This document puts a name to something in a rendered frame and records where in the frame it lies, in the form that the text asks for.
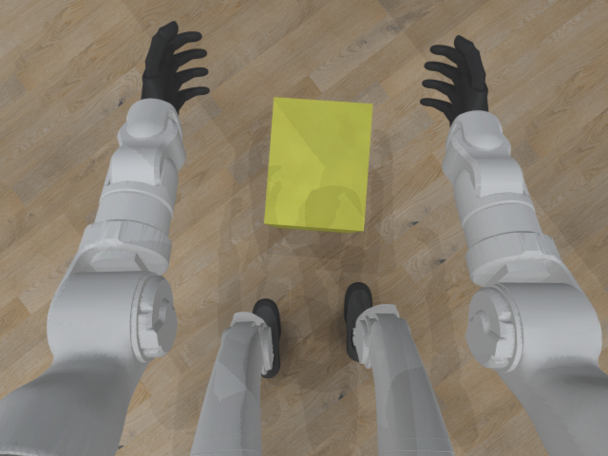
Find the robot right shin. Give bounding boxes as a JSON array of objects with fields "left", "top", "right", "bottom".
[{"left": 352, "top": 304, "right": 410, "bottom": 354}]

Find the robot right hand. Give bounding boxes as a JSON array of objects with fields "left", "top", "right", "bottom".
[{"left": 420, "top": 35, "right": 488, "bottom": 126}]

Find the carton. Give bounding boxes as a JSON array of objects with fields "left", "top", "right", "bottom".
[{"left": 264, "top": 97, "right": 373, "bottom": 233}]

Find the robot left hand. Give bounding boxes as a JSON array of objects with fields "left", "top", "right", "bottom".
[{"left": 141, "top": 21, "right": 210, "bottom": 115}]

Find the robot left forearm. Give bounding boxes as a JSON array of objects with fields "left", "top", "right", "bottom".
[{"left": 47, "top": 99, "right": 186, "bottom": 354}]

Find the robot left upper arm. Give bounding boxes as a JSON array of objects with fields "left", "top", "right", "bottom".
[{"left": 0, "top": 271, "right": 178, "bottom": 456}]

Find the robot right upper arm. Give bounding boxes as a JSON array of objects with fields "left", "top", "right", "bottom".
[{"left": 465, "top": 282, "right": 608, "bottom": 456}]

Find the robot left shin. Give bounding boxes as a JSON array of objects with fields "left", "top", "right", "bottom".
[{"left": 221, "top": 312, "right": 274, "bottom": 362}]

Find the robot right forearm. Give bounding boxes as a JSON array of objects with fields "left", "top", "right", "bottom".
[{"left": 442, "top": 110, "right": 602, "bottom": 357}]

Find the robot shin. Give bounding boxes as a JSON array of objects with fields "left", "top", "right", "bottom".
[
  {"left": 221, "top": 312, "right": 274, "bottom": 362},
  {"left": 352, "top": 304, "right": 410, "bottom": 354}
]

